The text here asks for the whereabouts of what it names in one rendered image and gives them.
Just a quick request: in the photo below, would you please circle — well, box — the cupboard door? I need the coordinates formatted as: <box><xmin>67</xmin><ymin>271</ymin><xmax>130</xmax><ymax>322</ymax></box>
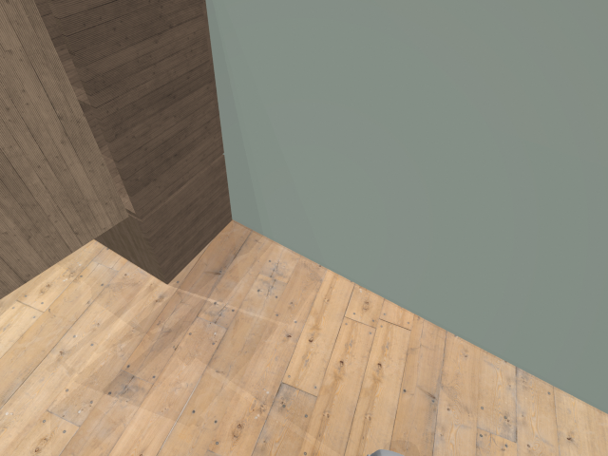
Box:
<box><xmin>0</xmin><ymin>0</ymin><xmax>128</xmax><ymax>299</ymax></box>

